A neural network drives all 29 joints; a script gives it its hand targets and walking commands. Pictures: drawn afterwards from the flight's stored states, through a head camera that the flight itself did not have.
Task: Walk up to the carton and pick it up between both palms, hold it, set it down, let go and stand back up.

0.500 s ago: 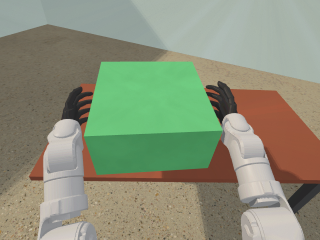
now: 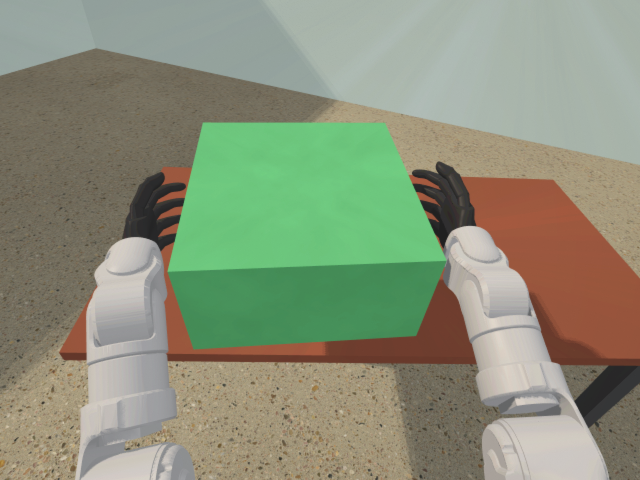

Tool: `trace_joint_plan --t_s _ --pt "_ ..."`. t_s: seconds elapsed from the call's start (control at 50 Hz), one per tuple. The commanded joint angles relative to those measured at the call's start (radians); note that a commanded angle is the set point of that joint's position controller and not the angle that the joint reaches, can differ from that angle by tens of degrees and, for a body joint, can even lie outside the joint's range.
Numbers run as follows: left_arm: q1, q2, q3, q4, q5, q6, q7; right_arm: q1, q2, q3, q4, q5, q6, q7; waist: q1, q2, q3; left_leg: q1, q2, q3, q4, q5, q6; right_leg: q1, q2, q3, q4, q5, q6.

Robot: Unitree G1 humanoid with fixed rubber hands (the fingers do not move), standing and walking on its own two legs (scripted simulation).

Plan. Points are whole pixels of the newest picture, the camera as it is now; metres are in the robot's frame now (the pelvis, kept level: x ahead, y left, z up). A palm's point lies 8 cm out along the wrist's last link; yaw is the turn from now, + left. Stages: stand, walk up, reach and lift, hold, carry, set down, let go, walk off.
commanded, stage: hold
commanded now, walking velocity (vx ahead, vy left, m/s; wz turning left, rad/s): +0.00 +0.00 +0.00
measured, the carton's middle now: (301, 221) +0.42 +0.00 +0.15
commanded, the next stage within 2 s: none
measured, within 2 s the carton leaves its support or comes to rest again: neither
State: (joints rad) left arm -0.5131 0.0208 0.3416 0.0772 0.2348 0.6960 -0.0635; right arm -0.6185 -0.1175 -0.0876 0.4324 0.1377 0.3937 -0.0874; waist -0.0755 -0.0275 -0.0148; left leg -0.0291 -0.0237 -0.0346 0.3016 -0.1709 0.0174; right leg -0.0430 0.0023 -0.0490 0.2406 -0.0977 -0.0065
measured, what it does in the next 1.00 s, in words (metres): stands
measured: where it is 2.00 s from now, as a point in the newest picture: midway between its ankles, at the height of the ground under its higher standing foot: outside the picture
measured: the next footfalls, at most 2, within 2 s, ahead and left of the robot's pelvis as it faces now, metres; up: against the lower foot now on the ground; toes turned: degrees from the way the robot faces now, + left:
none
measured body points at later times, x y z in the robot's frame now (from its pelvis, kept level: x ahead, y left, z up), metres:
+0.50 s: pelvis +0.00 +0.00 +0.00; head -0.05 +0.02 +0.45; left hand +0.37 +0.19 +0.18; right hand +0.37 -0.18 +0.19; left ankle +0.00 +0.10 -0.75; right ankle +0.03 -0.11 -0.75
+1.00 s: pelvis +0.02 +0.00 +0.00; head -0.01 +0.02 +0.45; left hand +0.39 +0.18 +0.17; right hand +0.39 -0.19 +0.19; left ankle +0.00 +0.10 -0.75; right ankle +0.03 -0.12 -0.75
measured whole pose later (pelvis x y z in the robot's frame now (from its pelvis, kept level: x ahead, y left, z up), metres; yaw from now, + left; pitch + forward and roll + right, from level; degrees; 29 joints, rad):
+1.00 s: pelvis +0.02 +0.00 +0.00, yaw +1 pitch -4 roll -1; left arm -0.47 0.03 0.32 0.04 0.23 0.67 -0.06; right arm -0.60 -0.14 -0.04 0.40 0.17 0.37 -0.10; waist -0.10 -0.04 -0.02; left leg -0.03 -0.01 -0.05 0.31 -0.20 0.01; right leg -0.03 0.01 -0.06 0.23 -0.12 -0.01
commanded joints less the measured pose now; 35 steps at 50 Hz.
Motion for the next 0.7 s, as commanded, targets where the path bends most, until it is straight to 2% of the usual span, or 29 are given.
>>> trace_joint_plan --t_s 0.0,0.56,0.58,0.6,0.64,0.68 --pt "-0.673 -0.417 -0.473 -0.134 -0.174 -0.073 -0.150 -0.623 0.516 0.350 -0.252 0.089 -0.060 0.138 -0.002 0.043 -0.336 -0.060 -0.020 0.044 -0.044 0.196 -0.051 0.218 0.029 -0.004 0.018 0.131 0.010" --pt "-0.673 -0.421 -0.479 -0.137 -0.176 -0.077 -0.149 -0.620 0.514 0.352 -0.254 0.092 -0.063 0.137 -0.005 0.047 -0.338 -0.047 -0.019 0.041 -0.038 0.218 -0.055 0.213 0.032 -0.006 0.018 0.136 0.009" --pt "-0.658 -0.410 -0.443 -0.033 -0.137 -0.073 -0.152 -0.647 0.485 0.326 -0.225 0.062 -0.063 0.138 -0.009 0.036 -0.235 -0.105 -0.018 0.041 -0.053 0.137 -0.061 0.187 0.037 -0.006 0.001 0.067 0.010" --pt "-0.665 -0.407 -0.412 -0.027 -0.130 -0.075 -0.155 -0.653 0.484 0.315 -0.189 0.045 -0.068 0.142 -0.008 0.019 -0.219 -0.114 -0.013 0.040 -0.073 0.071 -0.053 0.167 0.035 -0.009 -0.005 0.004 0.009" --pt "-0.718 -0.411 -0.404 -0.002 -0.120 -0.079 -0.157 -0.677 0.489 0.277 -0.137 0.019 -0.077 0.156 -0.004 0.040 -0.208 -0.142 -0.010 0.046 -0.098 -0.018 -0.033 0.151 0.028 -0.012 -0.005 -0.080 -0.001" --pt "-0.727 -0.414 -0.408 0.017 -0.125 -0.082 -0.155 -0.678 0.475 0.251 -0.123 0.003 -0.094 0.169 -0.013 0.056 -0.229 -0.144 0.001 0.043 -0.098 -0.045 -0.040 0.152 0.029 -0.016 -0.002 -0.105 -0.008"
